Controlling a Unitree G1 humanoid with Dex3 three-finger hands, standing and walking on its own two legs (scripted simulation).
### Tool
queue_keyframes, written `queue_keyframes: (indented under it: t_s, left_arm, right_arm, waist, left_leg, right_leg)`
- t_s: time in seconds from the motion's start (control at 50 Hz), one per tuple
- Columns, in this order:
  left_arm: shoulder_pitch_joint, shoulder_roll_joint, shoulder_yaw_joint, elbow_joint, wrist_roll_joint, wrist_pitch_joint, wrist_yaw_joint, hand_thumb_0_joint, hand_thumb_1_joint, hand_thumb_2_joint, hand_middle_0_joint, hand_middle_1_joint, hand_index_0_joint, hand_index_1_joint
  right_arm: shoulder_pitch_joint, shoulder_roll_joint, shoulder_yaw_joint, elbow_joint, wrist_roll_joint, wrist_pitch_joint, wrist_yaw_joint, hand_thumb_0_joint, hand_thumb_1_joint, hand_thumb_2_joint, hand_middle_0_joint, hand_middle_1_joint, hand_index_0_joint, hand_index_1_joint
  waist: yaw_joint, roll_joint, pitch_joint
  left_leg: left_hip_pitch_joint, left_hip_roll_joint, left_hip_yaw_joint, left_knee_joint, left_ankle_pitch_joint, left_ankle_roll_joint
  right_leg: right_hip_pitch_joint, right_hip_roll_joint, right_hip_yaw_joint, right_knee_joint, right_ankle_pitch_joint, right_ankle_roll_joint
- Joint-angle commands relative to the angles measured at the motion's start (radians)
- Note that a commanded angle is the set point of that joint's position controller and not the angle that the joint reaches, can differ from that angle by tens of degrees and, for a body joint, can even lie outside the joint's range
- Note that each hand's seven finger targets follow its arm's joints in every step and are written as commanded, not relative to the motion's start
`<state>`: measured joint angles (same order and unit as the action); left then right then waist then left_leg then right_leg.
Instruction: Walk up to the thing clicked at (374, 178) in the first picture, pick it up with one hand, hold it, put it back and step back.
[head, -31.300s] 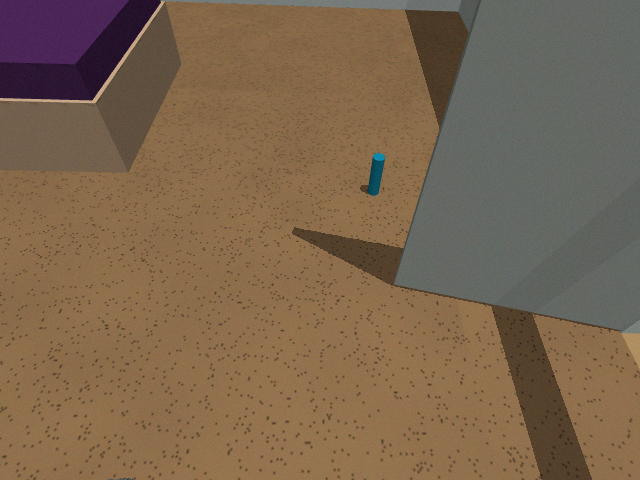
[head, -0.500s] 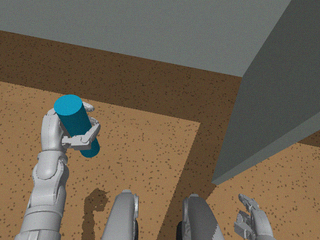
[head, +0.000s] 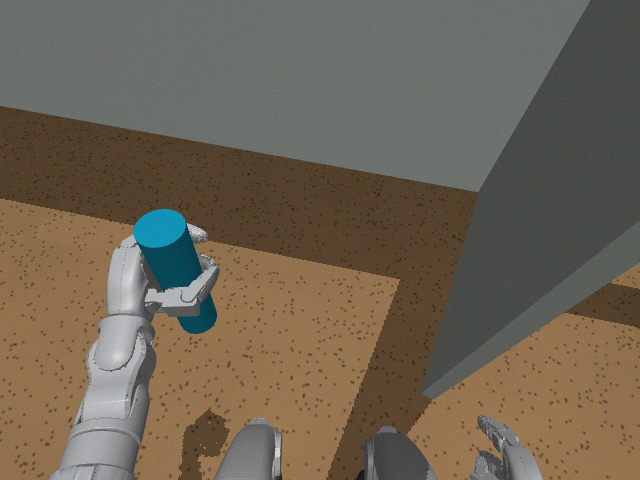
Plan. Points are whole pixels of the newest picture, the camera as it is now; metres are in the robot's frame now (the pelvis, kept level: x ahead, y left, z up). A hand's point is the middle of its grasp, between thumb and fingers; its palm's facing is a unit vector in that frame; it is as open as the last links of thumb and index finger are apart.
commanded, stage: lift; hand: left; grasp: from the side
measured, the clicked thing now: (182, 280) +0.34 +0.19 +0.02
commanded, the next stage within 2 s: hold in 0.56 s
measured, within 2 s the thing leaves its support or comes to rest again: neither
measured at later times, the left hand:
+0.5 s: hand (192, 247) +0.36 +0.17 +0.07, palm faces +0.08 -1.00 -0.01, open 7.2 cm
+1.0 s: hand (189, 241) +0.36 +0.16 +0.09, palm faces +0.08 -1.00 -0.01, open 7.2 cm
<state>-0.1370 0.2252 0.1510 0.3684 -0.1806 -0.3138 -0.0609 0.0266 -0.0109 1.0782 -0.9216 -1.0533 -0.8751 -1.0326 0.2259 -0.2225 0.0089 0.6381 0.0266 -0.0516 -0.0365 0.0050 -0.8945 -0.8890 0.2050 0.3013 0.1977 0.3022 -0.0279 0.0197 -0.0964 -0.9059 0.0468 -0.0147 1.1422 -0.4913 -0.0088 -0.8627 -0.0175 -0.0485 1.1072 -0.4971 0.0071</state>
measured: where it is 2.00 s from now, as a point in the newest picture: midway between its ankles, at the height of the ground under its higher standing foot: outside the picture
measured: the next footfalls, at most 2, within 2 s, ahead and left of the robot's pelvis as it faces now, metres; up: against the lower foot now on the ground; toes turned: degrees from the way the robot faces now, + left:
none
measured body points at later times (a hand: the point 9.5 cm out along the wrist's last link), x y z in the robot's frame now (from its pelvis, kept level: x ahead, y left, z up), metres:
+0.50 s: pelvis +0.02 -0.01 +0.03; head +0.09 +0.00 +0.48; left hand +0.35 +0.22 +0.08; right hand +0.15 -0.25 -0.08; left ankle +0.04 +0.12 -0.65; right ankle +0.03 -0.13 -0.65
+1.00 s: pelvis +0.03 +0.00 +0.05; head +0.08 +0.00 +0.49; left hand +0.35 +0.22 +0.09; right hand +0.16 -0.25 -0.06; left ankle +0.04 +0.12 -0.65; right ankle +0.03 -0.13 -0.65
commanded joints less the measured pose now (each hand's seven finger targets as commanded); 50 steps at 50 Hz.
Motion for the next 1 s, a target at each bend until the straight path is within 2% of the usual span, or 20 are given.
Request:
queue_keyframes:
  t_s: [0.0,0.08,0.1,0.12,0.16,0.2,0.24,0.26,0.42,0.44,0.46,0.48,0.54,0.56,0.64,0.68,0.76,0.86,0.9,0.98]
  left_arm:
    - [-0.246,0.112,0.047,-0.206,-0.023,-0.090,-0.003,0.000,0.416,1.251,-1.264,-1.355,-1.279,-1.351]
    - [-0.268,0.150,0.068,-0.249,-0.014,-0.103,-0.001,0.000,0.380,1.226,-1.242,-1.327,-1.255,-1.324]
    - [-0.199,0.087,0.035,-0.145,-0.017,-0.092,-0.008,0.000,0.381,1.228,-1.240,-1.328,-1.255,-1.325]
    - [-0.277,0.128,0.058,-0.252,-0.021,-0.105,-0.006,0.000,0.387,1.230,-1.231,-1.323,-1.246,-1.320]
    - [-0.245,0.092,0.035,-0.186,-0.014,-0.099,-0.005,0.000,0.401,1.251,-1.241,-1.342,-1.255,-1.340]
    - [-0.298,0.147,0.070,-0.231,-0.007,-0.108,0.003,0.000,0.403,1.254,-1.255,-1.345,-1.266,-1.346]
    - [-0.259,0.095,0.031,-0.190,-0.013,-0.106,-0.007,0.000,0.430,1.251,-1.250,-1.339,-1.260,-1.338]
    - [-0.299,0.128,0.056,-0.242,-0.019,-0.115,-0.009,0.000,0.422,1.244,-1.259,-1.341,-1.270,-1.340]
    - [-0.263,0.090,0.036,-0.185,-0.027,-0.115,-0.022,0.000,0.406,1.258,-1.261,-1.354,-1.273,-1.354]
    - [-0.293,0.120,0.056,-0.217,-0.025,-0.117,-0.019,0.000,0.390,1.257,-1.272,-1.359,-1.283,-1.360]
    - [-0.301,0.130,0.062,-0.226,-0.025,-0.121,-0.018,0.000,0.385,1.251,-1.262,-1.353,-1.272,-1.354]
    - [-0.208,0.058,0.024,-0.085,-0.022,-0.104,-0.024,0.000,0.400,1.247,-1.260,-1.352,-1.272,-1.351]
    - [-0.300,0.130,0.061,-0.205,-0.013,-0.125,-0.021,0.000,0.415,1.256,-1.263,-1.357,-1.276,-1.356]
    - [-0.245,0.086,0.037,-0.122,-0.016,-0.120,-0.029,0.000,0.409,1.271,-1.273,-1.370,-1.284,-1.370]
    - [-0.312,0.136,0.060,-0.238,-0.016,-0.137,-0.030,0.000,0.429,1.263,-1.281,-1.370,-1.293,-1.369]
    - [-0.243,0.072,0.033,-0.143,-0.024,-0.127,-0.030,0.000,0.416,1.185,-1.293,-1.354,-1.307,-1.347]
    - [-0.313,0.123,0.057,-0.217,-0.015,-0.140,-0.019,0.000,0.374,1.173,-1.280,-1.339,-1.291,-1.336]
    - [-0.230,0.073,0.023,-0.140,-0.014,-0.127,-0.022,0.000,0.397,1.181,-1.279,-1.341,-1.291,-1.337]
    - [-0.299,0.112,0.047,-0.207,-0.012,-0.135,-0.015,0.000,0.393,1.177,-1.281,-1.347,-1.294,-1.342]
    - [-0.268,0.093,0.031,-0.191,-0.007,-0.126,-0.007,0.000,0.396,1.181,-1.291,-1.351,-1.304,-1.347]
  right_arm:
    - [-0.001,-0.138,-0.050,-0.115,-0.004,-0.044,-0.008,0.000,-0.892,-0.895,0.200,0.300,0.200,0.300]
    - [0.006,-0.131,-0.050,-0.111,-0.007,-0.038,-0.011,0.000,-0.894,-0.895,0.200,0.300,0.200,0.300]
    - [-0.003,-0.128,-0.046,-0.113,-0.009,-0.038,-0.007,0.000,-0.892,-0.895,0.200,0.299,0.200,0.300]
    - [0.004,-0.128,-0.048,-0.109,-0.010,-0.039,-0.006,0.000,-0.890,-0.895,0.200,0.300,0.200,0.300]
    - [-0.004,-0.131,-0.049,-0.114,-0.011,-0.036,-0.006,0.000,-0.890,-0.895,0.200,0.300,0.200,0.300]
    - [0.012,-0.134,-0.054,-0.097,-0.014,-0.032,-0.007,0.000,-0.892,-0.896,0.200,0.300,0.200,0.300]
    - [0.003,-0.125,-0.047,-0.106,-0.014,-0.029,-0.008,0.000,-0.890,-0.895,0.200,0.300,0.200,0.300]
    - [0.004,-0.132,-0.050,-0.100,-0.014,-0.032,-0.009,0.000,-0.892,-0.896,0.200,0.300,0.200,0.300]
    - [0.006,-0.135,-0.053,-0.097,-0.016,-0.023,-0.007,0.000,-0.889,-0.895,0.200,0.300,0.200,0.300]
    - [0.009,-0.133,-0.056,-0.092,-0.015,-0.022,-0.009,0.000,-0.893,-0.896,0.200,0.300,0.200,0.300]
    - [0.008,-0.137,-0.058,-0.093,-0.014,-0.019,-0.010,0.000,-0.891,-0.896,0.200,0.300,0.200,0.300]
    - [0.006,-0.133,-0.054,-0.096,-0.016,-0.016,-0.007,0.000,-0.893,-0.896,0.200,0.300,0.200,0.300]
    - [0.008,-0.137,-0.061,-0.096,-0.017,-0.009,-0.005,0.000,-0.887,-0.895,0.200,0.300,0.200,0.300]
    - [0.005,-0.139,-0.060,-0.103,-0.016,-0.006,-0.002,0.000,-0.888,-0.896,0.200,0.300,0.200,0.300]
    - [0.005,-0.138,-0.061,-0.104,-0.017,-0.002,-0.003,0.000,-0.890,-0.896,0.200,0.300,0.200,0.300]
    - [0.004,-0.136,-0.057,-0.104,-0.017,-0.003,-0.001,0.000,-0.907,-0.898,0.200,0.300,0.200,0.300]
    - [-0.002,-0.140,-0.064,-0.109,-0.017,0.002,0.000,0.000,-0.913,-0.900,0.200,0.300,0.200,0.300]
    - [0.003,-0.136,-0.061,-0.102,-0.017,0.007,0.003,0.000,-0.907,-0.899,0.200,0.300,0.200,0.300]
    - [-0.009,-0.140,-0.064,-0.111,-0.015,0.009,0.001,0.000,-0.908,-0.899,0.200,0.300,0.200,0.300]
    - [-0.008,-0.134,-0.060,-0.110,-0.016,0.013,0.001,0.000,-0.905,-0.898,0.200,0.300,0.200,0.300]
  waist:
    - [-0.006,0.012,-0.311]
    - [0.000,0.012,-0.314]
    - [-0.011,-0.028,-0.289]
    - [0.004,0.005,-0.313]
    - [-0.002,0.000,-0.290]
    - [0.002,0.038,-0.320]
    - [-0.011,0.006,-0.288]
    - [-0.001,0.021,-0.296]
    - [-0.008,0.000,-0.292]
    - [0.000,0.006,-0.307]
    - [-0.003,0.010,-0.290]
    - [-0.015,-0.045,-0.257]
    - [0.009,0.012,-0.289]
    - [-0.005,-0.007,-0.279]
    - [0.013,0.037,-0.285]
    - [-0.006,-0.015,-0.259]
    - [0.008,0.016,-0.279]
    - [0.002,-0.007,-0.259]
    - [0.007,0.007,-0.253]
    - [0.003,0.002,-0.238]
  left_leg:
    - [0.273,-0.028,-0.020,-0.215,0.160,0.014]
    - [0.289,-0.034,-0.002,-0.231,0.199,0.017]
    - [0.281,-0.032,-0.007,-0.239,0.201,0.019]
    - [0.289,-0.033,-0.002,-0.238,0.217,0.019]
    - [0.315,-0.031,-0.007,-0.259,0.234,0.016]
    - [0.358,-0.030,-0.001,-0.264,0.266,0.013]
    - [0.352,-0.034,0.001,-0.272,0.263,0.017]
    - [0.357,-0.034,0.003,-0.274,0.269,0.017]
    - [0.411,-0.031,0.005,-0.299,0.348,0.016]
    - [0.410,-0.033,0.010,-0.297,0.350,0.018]
    - [0.420,-0.033,0.012,-0.302,0.346,0.018]
    - [0.402,-0.031,0.006,-0.306,0.346,0.020]
    - [0.439,-0.029,0.008,-0.321,0.366,0.015]
    - [0.446,-0.031,0.008,-0.321,0.385,0.017]
    - [0.477,-0.031,0.009,-0.340,0.392,0.011]
    - [0.467,-0.029,0.009,-0.343,0.387,0.014]
    - [0.478,-0.031,0.010,-0.355,0.381,0.013]
    - [0.494,-0.030,0.011,-0.362,0.405,0.015]
    - [0.496,-0.031,0.013,-0.376,0.383,0.013]
    - [0.505,-0.032,0.016,-0.384,0.388,0.014]
  right_leg:
    - [0.184,0.030,0.007,-0.206,0.208,-0.021]
    - [0.256,0.024,0.021,-0.242,0.255,-0.015]
    - [0.260,0.028,0.014,-0.244,0.258,-0.015]
    - [0.280,0.025,0.021,-0.247,0.277,-0.015]
    - [0.275,0.028,0.013,-0.254,0.288,-0.019]
    - [0.292,0.025,0.019,-0.259,0.317,-0.020]
    - [0.305,0.026,0.019,-0.278,0.321,-0.016]
    - [0.321,0.024,0.023,-0.283,0.329,-0.016]
    - [0.366,0.029,0.018,-0.301,0.408,-0.016]
    - [0.381,0.025,0.024,-0.307,0.418,-0.012]
    - [0.378,0.024,0.026,-0.316,0.414,-0.011]
    - [0.373,0.029,0.017,-0.317,0.409,-0.012]
    - [0.383,0.028,0.016,-0.319,0.412,-0.017]
    - [0.386,0.030,0.015,-0.321,0.423,-0.017]
    - [0.404,0.029,0.016,-0.330,0.422,-0.020]
    - [0.416,0.031,0.015,-0.337,0.430,-0.016]
    - [0.424,0.028,0.015,-0.346,0.418,-0.017]
    - [0.436,0.029,0.014,-0.358,0.439,-0.015]
    - [0.442,0.028,0.015,-0.366,0.424,-0.015]
    - [0.451,0.028,0.015,-0.379,0.429,-0.013]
